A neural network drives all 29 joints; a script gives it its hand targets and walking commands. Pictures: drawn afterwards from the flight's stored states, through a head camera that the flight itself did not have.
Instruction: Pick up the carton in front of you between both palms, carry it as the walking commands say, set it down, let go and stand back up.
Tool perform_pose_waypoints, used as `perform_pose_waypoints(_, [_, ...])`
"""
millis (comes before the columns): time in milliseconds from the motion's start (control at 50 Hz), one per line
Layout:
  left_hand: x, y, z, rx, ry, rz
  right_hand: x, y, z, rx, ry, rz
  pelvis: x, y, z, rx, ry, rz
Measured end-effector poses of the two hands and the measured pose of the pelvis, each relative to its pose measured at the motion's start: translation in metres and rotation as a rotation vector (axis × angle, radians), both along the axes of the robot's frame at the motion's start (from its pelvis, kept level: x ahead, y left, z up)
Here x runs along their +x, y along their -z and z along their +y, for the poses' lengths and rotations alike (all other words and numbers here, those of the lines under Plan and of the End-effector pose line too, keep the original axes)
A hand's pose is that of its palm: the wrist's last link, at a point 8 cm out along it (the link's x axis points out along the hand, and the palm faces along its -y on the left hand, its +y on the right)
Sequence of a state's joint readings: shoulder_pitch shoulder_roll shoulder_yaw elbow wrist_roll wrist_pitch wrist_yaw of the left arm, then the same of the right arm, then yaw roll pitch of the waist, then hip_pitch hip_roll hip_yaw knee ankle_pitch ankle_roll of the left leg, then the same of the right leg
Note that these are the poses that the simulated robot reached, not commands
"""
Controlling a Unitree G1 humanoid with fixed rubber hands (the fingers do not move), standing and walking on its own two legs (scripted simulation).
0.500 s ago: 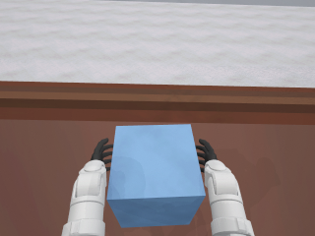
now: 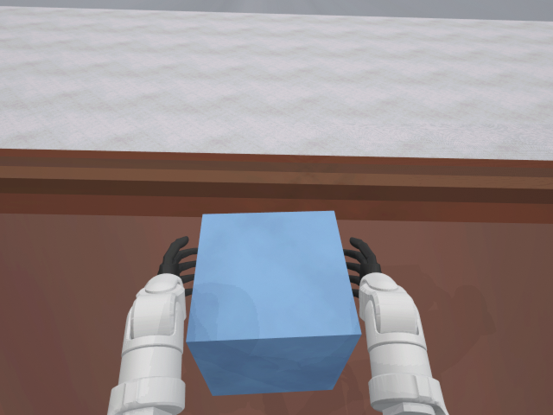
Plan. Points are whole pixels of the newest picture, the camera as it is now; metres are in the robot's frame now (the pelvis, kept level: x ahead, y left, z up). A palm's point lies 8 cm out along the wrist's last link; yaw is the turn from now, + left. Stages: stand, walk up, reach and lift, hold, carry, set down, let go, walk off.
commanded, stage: hold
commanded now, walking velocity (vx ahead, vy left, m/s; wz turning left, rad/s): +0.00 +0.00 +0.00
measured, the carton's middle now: (271, 306) +0.30 +0.00 -0.02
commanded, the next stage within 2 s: carry in 1.08 s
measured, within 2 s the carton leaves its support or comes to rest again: neither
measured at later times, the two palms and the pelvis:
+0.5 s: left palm (171, 281) +0.30 +0.15 +0.05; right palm (368, 281) +0.29 -0.15 +0.05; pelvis +0.01 +0.00 +0.00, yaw +0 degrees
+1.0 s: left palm (170, 283) +0.29 +0.15 +0.05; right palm (369, 283) +0.29 -0.15 +0.05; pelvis +0.01 +0.00 +0.00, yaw +0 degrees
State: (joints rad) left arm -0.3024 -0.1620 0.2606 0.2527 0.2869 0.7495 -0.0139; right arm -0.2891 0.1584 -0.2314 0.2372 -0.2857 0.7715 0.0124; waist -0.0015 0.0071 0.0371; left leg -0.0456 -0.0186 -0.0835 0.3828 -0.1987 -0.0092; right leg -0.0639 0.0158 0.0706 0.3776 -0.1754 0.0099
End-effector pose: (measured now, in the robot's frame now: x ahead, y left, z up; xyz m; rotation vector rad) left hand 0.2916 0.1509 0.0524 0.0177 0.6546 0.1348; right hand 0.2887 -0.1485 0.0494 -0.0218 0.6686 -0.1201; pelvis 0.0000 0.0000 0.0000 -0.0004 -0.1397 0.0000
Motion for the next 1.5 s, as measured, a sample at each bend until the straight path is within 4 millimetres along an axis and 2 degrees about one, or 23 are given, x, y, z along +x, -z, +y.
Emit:
perform_pose_waypoints(580, [0.005, 0.001, 0.001, 0.017, 0.015, 0.005, 0.005, 0.001, 0.001, -0.017, -0.010, 0.005, 0.012, -0.002, 0.001, -0.001, 0.001, 0.012])
perform_pose_waypoints(1060, [0.002, 0.000, 0.000, 0.007, 0.006, 0.002, 0.002, 0.001, 0.000, -0.007, -0.004, 0.002, 0.005, -0.001, 0.000, 0.000, 0.001, 0.010])
perform_pose_waypoints(1120, [0.004, 0.001, 0.000, 0.005, 0.004, -0.001, 0.004, 0.001, 0.000, -0.006, -0.003, -0.001, 0.006, 0.001, 0.000, -0.001, -0.005, 0.053])
perform_pose_waypoints(1240, [0.016, -0.007, 0.008, -0.012, -0.014, -0.042, 0.020, -0.010, 0.008, 0.001, -0.003, -0.041, 0.019, 0.005, 0.006, -0.004, -0.036, 0.142])
perform_pose_waypoints(1320, [0.029, -0.015, 0.023, -0.025, -0.034, -0.046, 0.038, -0.020, 0.023, 0.017, -0.002, -0.046, 0.039, 0.007, 0.017, 0.002, -0.020, 0.178])
perform_pose_waypoints(1400, [0.052, -0.024, 0.030, -0.033, -0.029, 0.000, 0.056, -0.028, 0.030, 0.018, 0.010, 0.001, 0.064, 0.000, 0.020, -0.021, 0.001, 0.215])
perform_pose_waypoints(1500, [0.092, -0.035, 0.017, -0.059, -0.028, 0.006, 0.090, -0.037, 0.017, 0.033, 0.042, 0.006, 0.104, -0.002, 0.013, -0.038, -0.004, 0.240])
